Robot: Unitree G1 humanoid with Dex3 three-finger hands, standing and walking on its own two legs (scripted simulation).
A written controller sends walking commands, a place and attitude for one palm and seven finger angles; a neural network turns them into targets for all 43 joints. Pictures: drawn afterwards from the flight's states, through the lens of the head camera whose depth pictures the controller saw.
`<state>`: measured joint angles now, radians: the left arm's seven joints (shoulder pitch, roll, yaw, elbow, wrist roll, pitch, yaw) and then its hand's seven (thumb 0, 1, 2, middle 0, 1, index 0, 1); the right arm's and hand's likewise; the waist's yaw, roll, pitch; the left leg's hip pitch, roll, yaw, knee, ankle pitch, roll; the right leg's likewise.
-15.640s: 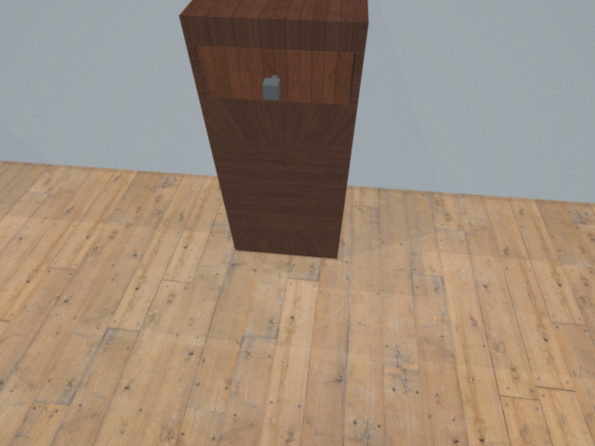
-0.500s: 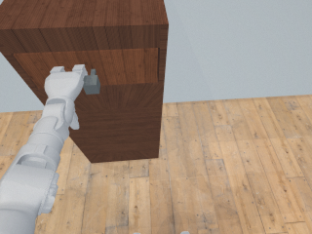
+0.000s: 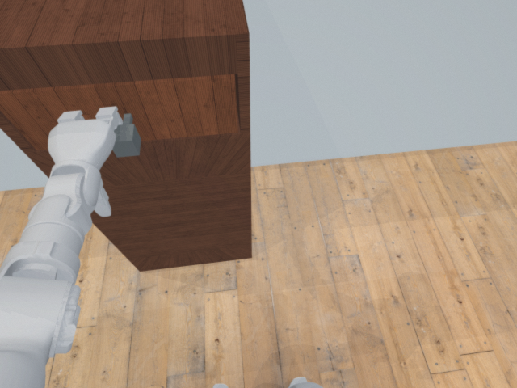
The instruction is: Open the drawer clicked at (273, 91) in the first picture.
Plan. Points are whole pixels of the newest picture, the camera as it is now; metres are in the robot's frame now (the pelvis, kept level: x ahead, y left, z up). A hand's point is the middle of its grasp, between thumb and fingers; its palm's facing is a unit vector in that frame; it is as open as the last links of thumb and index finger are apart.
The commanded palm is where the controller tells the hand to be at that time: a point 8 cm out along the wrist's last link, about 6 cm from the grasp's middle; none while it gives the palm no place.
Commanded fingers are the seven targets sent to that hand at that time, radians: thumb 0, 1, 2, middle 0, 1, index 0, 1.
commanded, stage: lower the fingers behind the handle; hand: left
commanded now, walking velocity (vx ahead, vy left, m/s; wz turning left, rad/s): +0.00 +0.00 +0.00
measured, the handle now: (126, 132) +0.53 +0.22 +0.05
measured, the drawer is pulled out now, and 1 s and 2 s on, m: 0.00 0.00 0.04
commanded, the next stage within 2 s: close the thumb around the handle in 0.02 s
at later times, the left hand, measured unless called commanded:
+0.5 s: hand (97, 161) +0.47 +0.26 +0.04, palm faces -0.04 +0.00 -1.00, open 9.9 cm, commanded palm +0.45 +0.26 +0.09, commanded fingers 0.00 0.62 0.78 -0.38 -1.32 -0.38 -1.32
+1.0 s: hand (101, 157) +0.48 +0.26 +0.04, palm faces -0.04 -0.01 -1.00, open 5.0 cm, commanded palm +0.45 +0.25 +0.09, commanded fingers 0.00 0.90 0.90 -0.40 -1.35 -0.40 -1.35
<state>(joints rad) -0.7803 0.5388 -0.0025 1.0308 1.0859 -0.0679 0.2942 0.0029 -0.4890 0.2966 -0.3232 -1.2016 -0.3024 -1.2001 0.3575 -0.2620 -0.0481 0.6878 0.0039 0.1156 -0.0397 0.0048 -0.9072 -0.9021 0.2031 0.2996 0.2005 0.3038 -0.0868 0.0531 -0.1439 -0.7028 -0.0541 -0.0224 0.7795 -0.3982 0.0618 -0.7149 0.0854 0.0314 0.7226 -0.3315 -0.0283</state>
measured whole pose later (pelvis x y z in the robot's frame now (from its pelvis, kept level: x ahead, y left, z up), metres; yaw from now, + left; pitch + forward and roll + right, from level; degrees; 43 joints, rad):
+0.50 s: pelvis +0.00 +0.01 +0.00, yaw +0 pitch +19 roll -2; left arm -0.80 0.53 -0.02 1.04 1.09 -0.05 0.30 0.00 0.10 0.55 -0.37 -1.27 -0.34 -1.26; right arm 0.34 -0.26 -0.04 0.68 0.01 0.11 -0.04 0.00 -0.91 -0.90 0.20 0.30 0.20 0.30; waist -0.09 0.05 -0.15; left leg -0.71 -0.06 -0.02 0.78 -0.40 0.07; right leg -0.71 0.08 0.03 0.72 -0.34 -0.02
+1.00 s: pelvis +0.01 +0.01 +0.00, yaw +0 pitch +19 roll -3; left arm -0.82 0.51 -0.04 1.03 1.08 -0.02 0.29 0.00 0.87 0.89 -0.42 -1.35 -0.39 -1.35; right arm 0.37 -0.25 -0.05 0.69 0.00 0.12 -0.02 0.00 -0.91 -0.90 0.20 0.30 0.20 0.30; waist -0.09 0.06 -0.15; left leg -0.71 -0.06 -0.02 0.79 -0.41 0.08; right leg -0.72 0.08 0.03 0.72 -0.34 -0.01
